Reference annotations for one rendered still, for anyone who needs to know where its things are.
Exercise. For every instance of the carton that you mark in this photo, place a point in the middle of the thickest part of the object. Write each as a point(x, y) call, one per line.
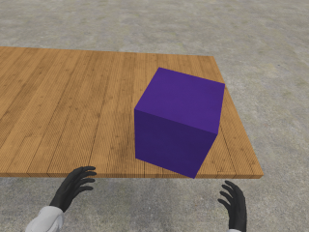
point(177, 120)

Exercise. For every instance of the right robot hand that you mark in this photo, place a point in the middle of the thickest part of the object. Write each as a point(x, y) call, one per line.
point(237, 208)

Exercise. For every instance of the robot left forearm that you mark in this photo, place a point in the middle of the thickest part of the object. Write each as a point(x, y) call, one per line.
point(49, 219)

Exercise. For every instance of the table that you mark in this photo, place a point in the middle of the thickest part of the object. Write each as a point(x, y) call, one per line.
point(61, 109)

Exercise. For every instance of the left robot hand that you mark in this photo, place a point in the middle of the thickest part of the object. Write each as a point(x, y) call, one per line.
point(72, 186)

